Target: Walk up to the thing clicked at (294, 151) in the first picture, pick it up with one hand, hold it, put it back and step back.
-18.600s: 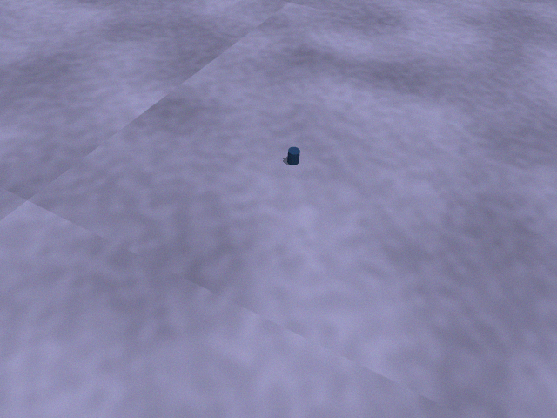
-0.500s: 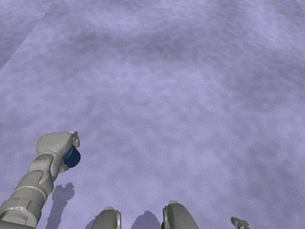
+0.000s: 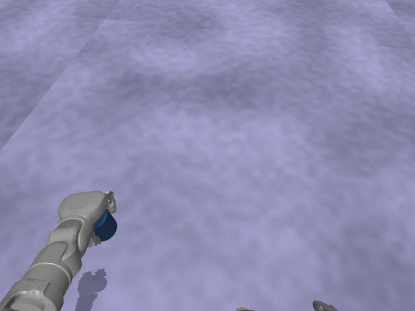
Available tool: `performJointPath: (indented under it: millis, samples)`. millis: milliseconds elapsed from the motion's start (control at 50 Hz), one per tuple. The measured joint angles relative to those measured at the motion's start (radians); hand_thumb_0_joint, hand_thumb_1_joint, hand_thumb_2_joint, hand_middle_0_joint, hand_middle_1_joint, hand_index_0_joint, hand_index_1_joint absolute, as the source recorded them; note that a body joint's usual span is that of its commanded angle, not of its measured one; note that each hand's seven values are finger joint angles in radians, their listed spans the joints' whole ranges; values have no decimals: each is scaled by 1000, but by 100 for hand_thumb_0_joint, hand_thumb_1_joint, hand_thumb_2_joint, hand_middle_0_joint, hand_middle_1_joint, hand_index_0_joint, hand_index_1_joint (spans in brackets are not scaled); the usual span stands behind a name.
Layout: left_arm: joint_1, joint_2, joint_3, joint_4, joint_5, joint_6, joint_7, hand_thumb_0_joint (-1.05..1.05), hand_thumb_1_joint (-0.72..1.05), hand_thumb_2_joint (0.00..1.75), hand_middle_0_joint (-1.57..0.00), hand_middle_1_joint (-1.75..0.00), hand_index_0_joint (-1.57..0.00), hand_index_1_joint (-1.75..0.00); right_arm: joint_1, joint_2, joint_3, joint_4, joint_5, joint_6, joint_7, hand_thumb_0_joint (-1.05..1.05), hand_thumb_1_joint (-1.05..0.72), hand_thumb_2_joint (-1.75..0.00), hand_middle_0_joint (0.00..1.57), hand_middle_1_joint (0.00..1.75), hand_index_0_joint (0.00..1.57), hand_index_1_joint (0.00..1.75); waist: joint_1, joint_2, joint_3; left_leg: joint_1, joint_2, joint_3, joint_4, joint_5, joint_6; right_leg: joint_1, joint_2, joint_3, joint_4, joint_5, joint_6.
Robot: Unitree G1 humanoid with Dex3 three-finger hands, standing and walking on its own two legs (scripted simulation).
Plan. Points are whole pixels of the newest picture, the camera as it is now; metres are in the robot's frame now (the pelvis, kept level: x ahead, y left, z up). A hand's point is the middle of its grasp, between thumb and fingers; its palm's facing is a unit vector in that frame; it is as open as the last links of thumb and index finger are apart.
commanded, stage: hold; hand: left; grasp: from above
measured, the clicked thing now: (98, 222) +0.34 +0.22 -0.09
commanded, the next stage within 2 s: crouch in 1.80 s
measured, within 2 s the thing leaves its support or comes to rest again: neither
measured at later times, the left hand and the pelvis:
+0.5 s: hand (87, 219) +0.32 +0.22 -0.03, palm faces -0.46 -0.04 -0.89, open 9.1 cm; pelvis +0.01 +0.00 +0.02, yaw -1 degrees
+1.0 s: hand (85, 225) +0.30 +0.21 -0.01, palm faces -0.45 -0.04 -0.89, open 9.1 cm; pelvis +0.00 +0.00 +0.03, yaw -1 degrees
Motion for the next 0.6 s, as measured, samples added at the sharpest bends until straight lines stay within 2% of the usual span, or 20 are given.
performJointPath:
  millis: [120, 360, 600]
  samples:
    - [14, 9, -8, -26, 11, -15, -33, 3, 11, 61, -69, -91, -62, -82, -11, -5, -4, -6, 5, 8, 0, 1, -90, -89, 20, 30, 20, 29, 9, -1, 4, 59, -2, 7, -52, 13, 1, 55, -1, 5, -49, 13, 2]
    - [33, 12, -16, -74, 8, -13, -80, 3, 11, 61, -69, -91, -62, -82, -16, -11, -8, -27, 11, 24, 4, 1, -90, -89, 20, 30, 20, 29, 24, 3, 13, 145, -5, 18, -127, 35, 2, 135, -2, 13, -116, 34, 3]
    - [57, 12, -22, -112, 10, -16, -101, 3, 11, 61, -68, -92, -62, -82, -22, -12, -2, -37, 14, 42, 2, 1, -90, -90, 20, 30, 20, 29, 33, 6, 32, 210, -7, 21, -190, 66, -1, 193, -3, 15, -166, 58, 0]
